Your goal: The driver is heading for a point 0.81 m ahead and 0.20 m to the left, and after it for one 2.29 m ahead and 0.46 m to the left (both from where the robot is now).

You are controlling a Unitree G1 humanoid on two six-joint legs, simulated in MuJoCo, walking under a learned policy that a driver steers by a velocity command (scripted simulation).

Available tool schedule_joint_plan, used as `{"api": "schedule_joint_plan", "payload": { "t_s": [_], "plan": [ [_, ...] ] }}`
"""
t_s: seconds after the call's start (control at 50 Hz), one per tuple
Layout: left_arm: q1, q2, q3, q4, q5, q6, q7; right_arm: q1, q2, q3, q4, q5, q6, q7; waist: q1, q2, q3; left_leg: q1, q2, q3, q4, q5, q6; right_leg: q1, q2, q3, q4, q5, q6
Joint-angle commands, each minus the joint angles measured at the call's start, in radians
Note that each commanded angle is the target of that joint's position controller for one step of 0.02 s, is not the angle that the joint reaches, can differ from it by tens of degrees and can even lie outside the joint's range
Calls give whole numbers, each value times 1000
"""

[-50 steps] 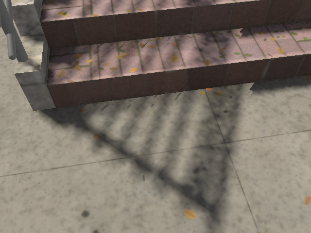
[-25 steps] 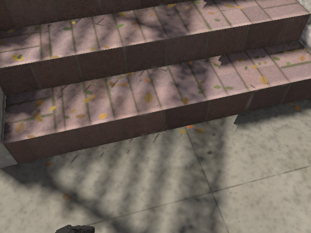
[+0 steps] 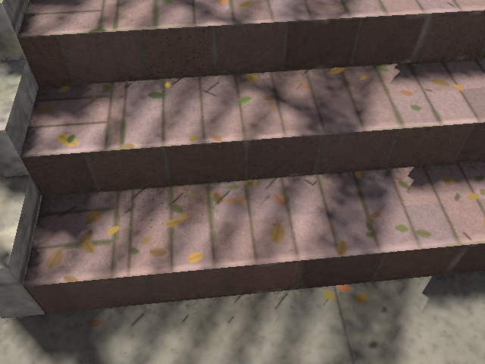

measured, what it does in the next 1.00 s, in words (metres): walks ahead: left foot, then right foot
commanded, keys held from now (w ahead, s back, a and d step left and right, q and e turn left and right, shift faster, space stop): w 0.60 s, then w+q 0.40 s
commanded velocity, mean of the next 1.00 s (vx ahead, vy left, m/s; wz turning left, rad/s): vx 0.50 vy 0.00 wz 0.13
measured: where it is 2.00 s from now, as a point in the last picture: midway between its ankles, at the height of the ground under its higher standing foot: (191, 112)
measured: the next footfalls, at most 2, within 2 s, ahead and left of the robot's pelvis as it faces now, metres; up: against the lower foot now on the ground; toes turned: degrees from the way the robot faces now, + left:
left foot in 0.06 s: +0.20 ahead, +0.10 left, +0.00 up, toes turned +4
right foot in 0.60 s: +0.47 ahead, -0.08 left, +0.00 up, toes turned -4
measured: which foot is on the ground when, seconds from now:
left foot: up 0.00-0.04, down 0.06-0.62, up 0.64-1.00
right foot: down 0.00-0.06, up 0.08-0.58, down 0.60-1.00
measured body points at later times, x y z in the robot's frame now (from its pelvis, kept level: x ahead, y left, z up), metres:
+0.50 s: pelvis +0.26 +0.02 +0.01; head +0.28 +0.03 +0.46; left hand +0.43 +0.24 -0.12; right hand +0.18 -0.20 -0.14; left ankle +0.16 +0.10 -0.74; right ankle +0.41 -0.10 -0.70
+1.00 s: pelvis +0.48 +0.00 +0.00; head +0.49 +0.00 +0.45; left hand +0.35 +0.20 -0.14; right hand +0.63 -0.19 -0.14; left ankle +0.49 +0.13 -0.45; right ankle +0.43 -0.07 -0.74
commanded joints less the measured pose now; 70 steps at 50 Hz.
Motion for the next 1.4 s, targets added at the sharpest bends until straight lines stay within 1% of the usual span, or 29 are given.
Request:
{"api": "schedule_joint_plan", "payload": {
  "t_s": [0.02, 0.06, 0.08, 0.1, 0.12, 0.16, 0.2, 0.48, 0.52, 0.58, 0.6, 0.62, 0.64, 0.66, 0.7, 0.8, 0.88, 0.94, 1.04, 1.1, 1.14, 1.16, 1.2, 1.22, 1.26, 1.28, 1.32, 1.34, 1.4],
  "plan": [
    [22, 162, 31, -11, 4, -2, 12, 17, -96, -28, -46, -1, -28, -9, -74, -95, 28, 76, -48, 21, -70, -104, 45, 6, -311, 104, 127, 815, -108],
    [-3, 153, 26, -15, -2, 3, 8, 314, -143, -56, 54, -18, -46, -28, -190, -59, -135, 467, -57, 6, -142, -78, 99, -126, -247, 51, 472, 823, -74],
    [11, 98, 8, -57, -28, 0, 2, 482, -236, -81, 79, -45, -54, -41, -227, 70, -271, 764, 201, -307, -165, -181, 178, -404, -170, -1, 798, 456, -42],
    [92, 66, 9, -49, -43, 2, -5, 499, -277, -94, 90, -33, -43, -31, -186, 225, -347, 900, 389, -721, -294, -194, 295, -679, -3, 20, 1083, -246, -24],
    [-19, 145, 31, -57, -15, 8, -3, 394, -220, -83, 79, 1, -35, -25, -154, 61, -215, 779, 321, -635, -328, -280, 245, -758, -81, 123, 1118, -155, -42],
    [-119, 109, 27, -83, -8, 4, -14, 246, -120, -55, 60, 9, -45, -17, -90, 2, -46, 514, 243, -409, -407, -146, 180, -705, -152, 115, 1013, 9, -35],
    [-97, 75, 22, -71, 15, 27, -22, 258, -74, -39, 90, 12, -58, -23, -45, 21, -22, 408, 182, -280, -439, 6, 141, -615, -174, 106, 946, 38, -11],
    [-526, 70, 7, -214, -3, 36, -28, 487, -114, -26, 180, 2, -72, -42, -115, 53, 31, 560, 129, -91, -423, 385, 109, -676, -133, -6, 437, 271, 27],
    [-519, 83, 10, -216, -2, 25, -23, 472, -122, -27, 181, -3, -70, -46, -98, 63, 25, 600, 146, -92, -366, 488, 101, -636, -119, -1, 386, 222, 0],
    [-271, 102, 27, -131, 9, 7, -1, 416, -123, -27, 169, 4, -64, -46, 9, 39, -94, 597, 117, -66, -58, 708, 77, -364, -43, -34, 264, 194, -58],
    [-77, 141, 44, -74, 27, -5, 10, 423, -116, -24, 164, 11, -66, -48, 71, 6, -179, 435, 77, -43, 156, 503, 62, -110, -118, 39, 256, 248, -83],
    [1, 280, 75, -77, 48, -9, 16, 478, -21, 1, 117, 42, -69, -41, 43, -225, -276, 108, -57, 23, 519, -47, 11, 154, -443, 429, 233, 409, -197],
    [-3, 274, 88, -60, 12, 14, 8, 540, -60, -19, 163, 29, -55, -49, 23, -208, -328, -14, -115, -65, 714, -453, 22, 131, -514, 611, 129, 325, -267],
    [-124, 204, 70, -89, -7, 20, 2, 474, -82, -28, 159, 2, -44, -46, -27, -103, -184, -58, -42, -121, 759, -379, 34, -30, -465, 500, 88, 58, -232],
    [-283, 93, 35, -122, -14, 15, -3, 364, -78, -38, 130, -7, -39, -29, -77, -68, -8, -48, 17, -109, 682, -239, 24, -283, -372, 328, -38, -14, -142],
    [-142, 94, 28, -48, 0, -18, 2, 377, -11, -43, 135, -16, 5, -17, -107, -66, -47, -124, -3, -75, 925, -159, -6, -299, -338, 111, 28, 384, -116],
    [30, 75, 21, 4, 15, -20, 11, 213, 35, -39, 64, -12, 40, -43, -51, -138, -23, -473, -21, -61, 1324, -219, 6, -205, -384, 147, 26, 62, -149],
    [85, 49, 4, 34, 24, -24, 9, 48, 52, -23, -39, -11, 40, -66, -43, -68, 75, -792, -20, -130, 1482, -292, 34, -146, -422, 175, -1, -149, -120],
    [123, 103, -7, 68, 29, -49, 8, -168, 94, 20, -231, -15, 43, -90, -47, -61, 109, -1051, -20, -96, 1612, -513, 70, -27, -455, 74, -34, 49, -69],
    [120, 76, -28, 91, 8, -24, 23, -272, 116, 60, -344, -7, 41, -69, -64, -40, 127, -903, 8, 12, 1292, -507, 69, -153, -347, -50, -124, 89, -33],
    [52, 114, -27, 58, -25, 5, 48, -208, 127, 80, -353, 1, 50, -35, -91, -39, 61, -478, 33, 105, 903, -442, 76, -282, -326, -163, -221, 531, -81],
    [-6, 139, -29, 5, -51, -3, 54, -135, 107, 75, -317, 12, 54, -30, -119, -19, -16, -220, -49, 211, 799, -411, 87, -309, -320, -214, -122, 1165, -94],
    [-3, 299, 19, -40, -90, -14, 39, 243, 9, 33, -227, 25, 56, -42, -272, -257, -357, 158, -187, 208, 657, -362, 127, -126, -381, -178, 368, 2022, -124],
    [-26, 328, 40, -83, -93, -18, 11, 314, -73, 5, -209, -2, 49, -35, -296, -320, -457, 259, -203, 56, 462, -364, 166, -87, -368, -160, 646, 1948, -95],
    [-124, 213, 43, -243, -18, -40, -68, 253, -303, -91, -184, -15, 78, -64, -211, 116, -525, 527, 158, -1075, -211, -417, 329, -725, 7, 58, 1525, 175, 52],
    [-104, 121, 29, -290, 17, -35, -68, 159, -275, -94, -191, -15, 78, -63, -133, 50, -484, 460, 189, -1074, -277, -571, 262, -834, -64, 197, 1722, 213, 32],
    [-234, 20, 4, -363, 30, -1, -19, 178, -129, -57, -64, -11, 46, -54, -68, -88, -132, 162, 110, -768, -178, -559, 141, -981, -114, 146, 1770, 282, 23],
    [-252, -12, -13, -409, 43, 2, -1, 176, -60, -37, -32, -22, 18, -50, -38, -36, -82, 89, 60, -666, -154, -431, 147, -1035, -110, 148, 1871, 215, 5],
    [-263, -44, -39, -451, 50, 33, 18, 261, -12, -25, 44, -12, -13, -27, 4, 3, -39, 114, 3, -383, -112, -48, 110, -1204, -121, 148, 1942, 139, -21]
  ]
}}
Keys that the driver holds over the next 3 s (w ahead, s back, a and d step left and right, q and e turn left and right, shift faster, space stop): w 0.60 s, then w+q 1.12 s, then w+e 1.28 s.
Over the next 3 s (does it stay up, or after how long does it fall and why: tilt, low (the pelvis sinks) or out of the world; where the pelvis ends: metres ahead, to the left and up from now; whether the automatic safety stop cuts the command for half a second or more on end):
stays up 1.28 0.45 0.50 its command is cut before an obstacle after 1.8 s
